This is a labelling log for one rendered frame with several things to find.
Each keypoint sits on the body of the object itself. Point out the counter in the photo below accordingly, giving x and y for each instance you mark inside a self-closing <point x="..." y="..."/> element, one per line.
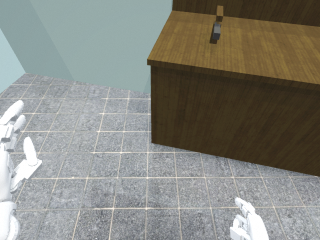
<point x="253" y="95"/>

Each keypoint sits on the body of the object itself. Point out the robot right hand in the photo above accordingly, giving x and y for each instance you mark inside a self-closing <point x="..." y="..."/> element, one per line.
<point x="252" y="228"/>

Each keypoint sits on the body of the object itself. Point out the robot left hand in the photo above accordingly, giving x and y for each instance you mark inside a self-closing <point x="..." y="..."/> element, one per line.
<point x="11" y="123"/>

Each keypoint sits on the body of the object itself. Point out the left robot forearm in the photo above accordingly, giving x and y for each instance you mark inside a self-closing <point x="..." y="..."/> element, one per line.
<point x="9" y="225"/>

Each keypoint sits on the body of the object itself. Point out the tap lever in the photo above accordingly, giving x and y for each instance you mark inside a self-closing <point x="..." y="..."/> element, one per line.
<point x="216" y="31"/>

